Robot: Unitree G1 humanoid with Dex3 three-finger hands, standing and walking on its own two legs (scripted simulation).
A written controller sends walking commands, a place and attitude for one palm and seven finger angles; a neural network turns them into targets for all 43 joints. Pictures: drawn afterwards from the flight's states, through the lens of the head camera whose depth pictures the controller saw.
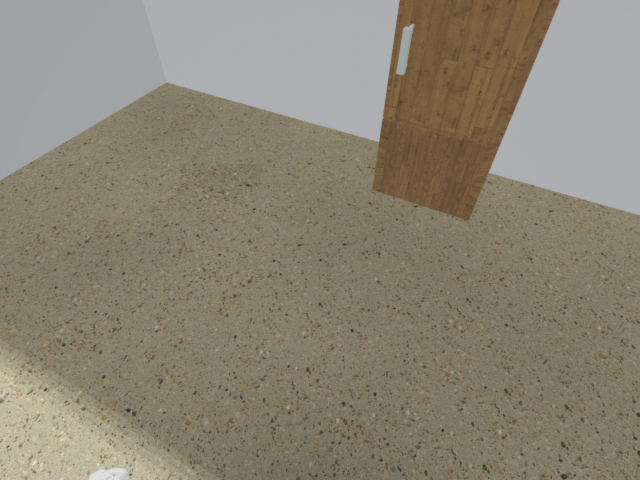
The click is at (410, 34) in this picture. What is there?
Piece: cupboard door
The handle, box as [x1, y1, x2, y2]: [396, 24, 414, 74]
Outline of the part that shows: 414,24 411,24 403,29 396,73 403,74 405,71 410,38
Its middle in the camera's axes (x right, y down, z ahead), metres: +0.30 -0.66 +1.35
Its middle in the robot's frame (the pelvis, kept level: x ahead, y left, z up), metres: +1.46 -0.22 -0.06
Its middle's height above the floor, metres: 0.71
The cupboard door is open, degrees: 0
